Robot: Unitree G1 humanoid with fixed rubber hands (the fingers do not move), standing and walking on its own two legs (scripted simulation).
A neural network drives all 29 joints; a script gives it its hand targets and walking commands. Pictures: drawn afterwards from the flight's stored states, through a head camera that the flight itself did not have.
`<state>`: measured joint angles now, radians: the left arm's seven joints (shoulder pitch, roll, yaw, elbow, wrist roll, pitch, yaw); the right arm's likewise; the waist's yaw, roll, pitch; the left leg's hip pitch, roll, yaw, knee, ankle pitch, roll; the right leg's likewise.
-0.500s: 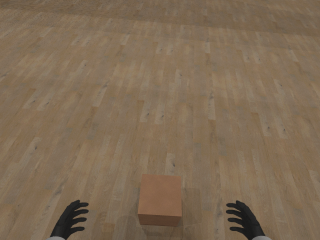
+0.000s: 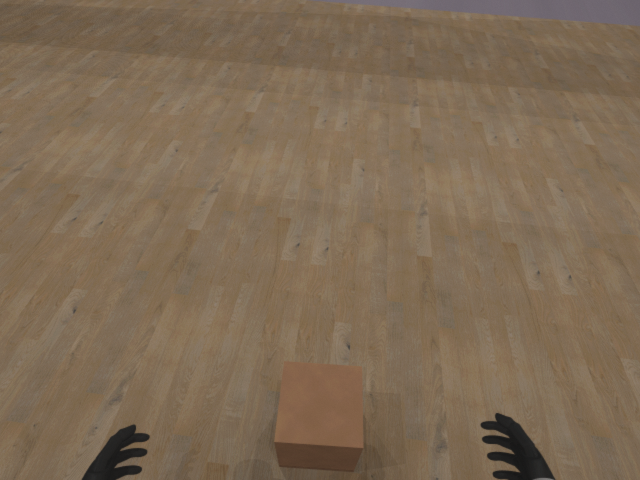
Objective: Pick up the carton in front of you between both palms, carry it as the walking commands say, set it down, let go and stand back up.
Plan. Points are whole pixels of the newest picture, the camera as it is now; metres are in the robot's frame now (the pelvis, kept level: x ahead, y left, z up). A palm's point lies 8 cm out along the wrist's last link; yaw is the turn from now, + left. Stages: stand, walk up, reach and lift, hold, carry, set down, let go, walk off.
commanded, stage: stand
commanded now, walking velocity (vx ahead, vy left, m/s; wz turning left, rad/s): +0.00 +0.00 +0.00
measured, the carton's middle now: (319, 417) +0.41 -0.02 -0.65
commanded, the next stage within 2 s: none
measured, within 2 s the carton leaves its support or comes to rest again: neither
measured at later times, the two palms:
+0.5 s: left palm out of the picture +0.13 +0.29 -0.09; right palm out of the picture +0.14 -0.29 -0.09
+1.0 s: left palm out of the picture +0.09 +0.30 -0.09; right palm out of the picture +0.10 -0.30 -0.09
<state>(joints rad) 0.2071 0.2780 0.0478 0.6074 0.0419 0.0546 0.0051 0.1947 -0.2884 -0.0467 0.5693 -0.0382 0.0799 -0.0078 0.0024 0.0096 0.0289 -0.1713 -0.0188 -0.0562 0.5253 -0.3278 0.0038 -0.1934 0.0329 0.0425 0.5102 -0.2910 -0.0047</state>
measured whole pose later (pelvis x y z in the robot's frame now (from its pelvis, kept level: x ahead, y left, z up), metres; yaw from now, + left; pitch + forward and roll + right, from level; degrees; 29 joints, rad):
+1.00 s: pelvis +0.00 +0.00 +0.01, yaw +1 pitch -2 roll +0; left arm 0.15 0.36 0.02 0.94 0.02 0.00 0.01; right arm 0.16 -0.37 -0.01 0.92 -0.03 -0.01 -0.02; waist 0.00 0.01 0.02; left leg -0.10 -0.02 -0.06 0.40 -0.25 0.00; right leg -0.13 0.02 0.03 0.39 -0.23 0.00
